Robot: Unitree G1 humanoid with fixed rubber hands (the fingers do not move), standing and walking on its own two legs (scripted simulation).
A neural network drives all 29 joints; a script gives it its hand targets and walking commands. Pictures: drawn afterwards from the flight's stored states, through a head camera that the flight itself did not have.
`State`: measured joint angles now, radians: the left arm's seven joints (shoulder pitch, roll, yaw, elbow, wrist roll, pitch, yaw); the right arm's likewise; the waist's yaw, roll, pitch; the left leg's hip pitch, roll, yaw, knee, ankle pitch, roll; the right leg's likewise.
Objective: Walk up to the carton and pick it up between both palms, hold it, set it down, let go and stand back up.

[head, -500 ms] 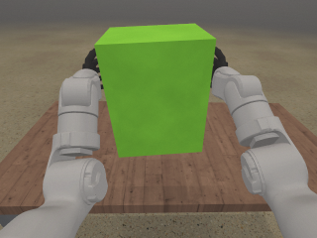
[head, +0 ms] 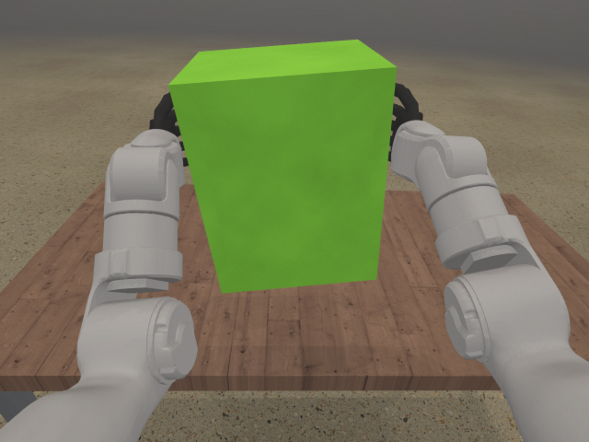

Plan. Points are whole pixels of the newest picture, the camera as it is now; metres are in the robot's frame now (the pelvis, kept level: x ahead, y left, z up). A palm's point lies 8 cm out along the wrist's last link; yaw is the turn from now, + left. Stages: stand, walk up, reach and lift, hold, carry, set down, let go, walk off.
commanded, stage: hold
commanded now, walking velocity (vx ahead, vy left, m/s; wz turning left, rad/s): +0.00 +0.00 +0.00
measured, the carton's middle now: (289, 167) +0.37 -0.01 +0.28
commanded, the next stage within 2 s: none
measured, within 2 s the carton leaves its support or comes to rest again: neither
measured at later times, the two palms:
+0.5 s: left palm (168, 149) +0.38 +0.14 +0.30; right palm (401, 144) +0.38 -0.16 +0.31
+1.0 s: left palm (168, 139) +0.38 +0.14 +0.32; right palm (409, 133) +0.37 -0.16 +0.33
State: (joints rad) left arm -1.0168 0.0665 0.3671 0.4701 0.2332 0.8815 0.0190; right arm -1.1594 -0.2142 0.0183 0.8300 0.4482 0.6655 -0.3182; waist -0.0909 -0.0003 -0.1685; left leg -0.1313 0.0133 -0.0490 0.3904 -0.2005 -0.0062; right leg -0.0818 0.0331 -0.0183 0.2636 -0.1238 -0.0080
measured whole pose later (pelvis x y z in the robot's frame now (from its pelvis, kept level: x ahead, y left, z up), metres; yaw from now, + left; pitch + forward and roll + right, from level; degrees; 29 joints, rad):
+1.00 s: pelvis +0.01 +0.00 +0.00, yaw +0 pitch -3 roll -2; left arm -1.04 0.06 0.40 0.53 0.23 0.87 0.04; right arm -1.18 -0.23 0.05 0.88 0.46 0.68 -0.31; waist -0.08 0.01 -0.20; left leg -0.12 0.02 -0.06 0.38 -0.21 -0.01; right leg -0.08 0.05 0.01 0.26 -0.13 -0.01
